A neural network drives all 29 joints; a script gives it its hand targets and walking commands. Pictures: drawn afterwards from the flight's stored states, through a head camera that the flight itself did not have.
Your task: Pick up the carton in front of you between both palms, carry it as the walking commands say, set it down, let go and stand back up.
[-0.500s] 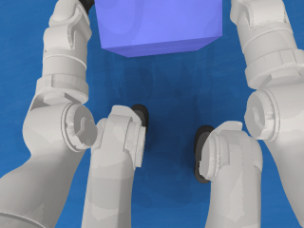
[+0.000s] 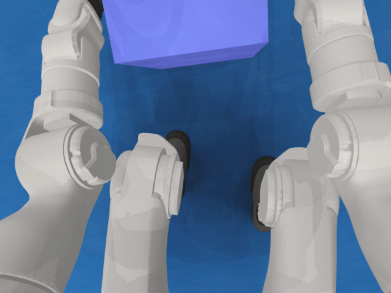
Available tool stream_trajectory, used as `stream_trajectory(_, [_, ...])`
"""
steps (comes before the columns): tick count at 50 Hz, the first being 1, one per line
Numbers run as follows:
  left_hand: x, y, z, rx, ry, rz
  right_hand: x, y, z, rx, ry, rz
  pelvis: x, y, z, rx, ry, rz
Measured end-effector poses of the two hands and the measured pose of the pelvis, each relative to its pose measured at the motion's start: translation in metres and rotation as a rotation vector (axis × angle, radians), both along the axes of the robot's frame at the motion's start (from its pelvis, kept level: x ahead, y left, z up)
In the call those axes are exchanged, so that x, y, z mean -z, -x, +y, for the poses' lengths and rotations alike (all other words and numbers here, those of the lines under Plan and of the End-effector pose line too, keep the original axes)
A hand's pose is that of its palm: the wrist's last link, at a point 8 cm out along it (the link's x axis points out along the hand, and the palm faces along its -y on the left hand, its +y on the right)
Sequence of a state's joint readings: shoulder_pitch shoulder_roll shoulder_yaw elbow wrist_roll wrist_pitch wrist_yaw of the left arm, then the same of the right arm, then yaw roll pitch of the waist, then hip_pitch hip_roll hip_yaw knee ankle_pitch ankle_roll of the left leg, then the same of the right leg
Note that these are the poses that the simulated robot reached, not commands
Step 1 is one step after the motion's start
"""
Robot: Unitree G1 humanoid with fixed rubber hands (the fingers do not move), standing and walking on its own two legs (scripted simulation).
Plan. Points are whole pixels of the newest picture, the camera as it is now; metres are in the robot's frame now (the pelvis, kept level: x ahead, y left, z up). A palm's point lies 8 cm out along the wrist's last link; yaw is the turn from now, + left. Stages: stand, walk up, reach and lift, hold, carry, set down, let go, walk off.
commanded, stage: set down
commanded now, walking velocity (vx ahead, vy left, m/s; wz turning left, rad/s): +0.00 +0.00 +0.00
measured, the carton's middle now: out of the picture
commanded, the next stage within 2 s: let go in 1.40 s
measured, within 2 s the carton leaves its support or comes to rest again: neither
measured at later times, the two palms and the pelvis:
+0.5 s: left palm out of the picture +0.52 +0.26 -0.15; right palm out of the picture +0.61 -0.11 -0.14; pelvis +0.00 +0.01 +0.01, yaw +0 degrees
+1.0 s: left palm out of the picture +0.51 +0.26 +0.02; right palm out of the picture +0.61 -0.12 +0.02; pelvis +0.01 +0.01 +0.12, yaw +0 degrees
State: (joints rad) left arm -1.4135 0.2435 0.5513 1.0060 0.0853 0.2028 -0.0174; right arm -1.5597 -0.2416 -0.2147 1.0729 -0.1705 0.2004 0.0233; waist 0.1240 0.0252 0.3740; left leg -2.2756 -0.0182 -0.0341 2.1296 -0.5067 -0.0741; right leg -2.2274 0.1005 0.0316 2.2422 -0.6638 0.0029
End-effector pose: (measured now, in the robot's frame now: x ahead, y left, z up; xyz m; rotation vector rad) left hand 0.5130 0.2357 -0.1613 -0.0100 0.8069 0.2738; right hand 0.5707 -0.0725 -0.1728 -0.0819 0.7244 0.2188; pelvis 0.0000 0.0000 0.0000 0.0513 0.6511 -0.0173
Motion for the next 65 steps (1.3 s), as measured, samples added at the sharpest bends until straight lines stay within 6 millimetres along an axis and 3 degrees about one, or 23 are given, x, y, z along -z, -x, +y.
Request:
stream_trajectory(7, [0.004,0.004,-0.001,-0.019,0.002,-0.018,0.006,0.001,-0.003,-0.028,0.037,-0.014,0.002,0.003,0.0,-0.001,-0.005,-0.034])
stream_trajectory(13, [0.02,0.013,0.006,-0.078,-0.021,-0.005,0.02,-0.001,-0.042,0.056,0.119,-0.004,-0.002,0.004,0.002,0.003,-0.01,-0.044])
stream_trajectory(17, [0.023,0.012,0.012,-0.089,-0.027,-0.021,0.011,-0.012,-0.056,0.076,0.127,-0.023,-0.002,0.002,0.003,0.009,-0.006,-0.031])
stream_trajectory(21, [0.011,0.005,0.017,-0.089,-0.034,-0.067,-0.007,-0.026,-0.05,0.075,0.108,-0.067,-0.003,0.0,0.005,0.01,-0.003,-0.014])
stream_trajectory(30, [-0.058,-0.005,0.021,-0.103,-0.021,-0.176,-0.069,-0.034,-0.03,0.069,0.114,-0.123,-0.025,-0.001,0.006,-0.019,0.012,0.028])
stream_trajectory(39, [-0.119,0.001,0.018,-0.106,-0.02,-0.162,-0.135,-0.033,-0.038,0.093,0.122,-0.095,-0.072,-0.003,0.008,-0.024,0.026,0.115])
stream_trajectory(53, [-0.198,0.0,0.026,-0.107,-0.034,-0.175,-0.208,-0.037,-0.044,0.08,0.116,-0.104,-0.139,-0.013,0.009,-0.022,0.027,0.188])
stream_trajectory(65, [-0.274,0.003,0.028,-0.106,-0.027,-0.182,-0.287,-0.039,-0.049,0.071,0.111,-0.097,-0.205,-0.026,0.009,-0.023,0.032,0.194])
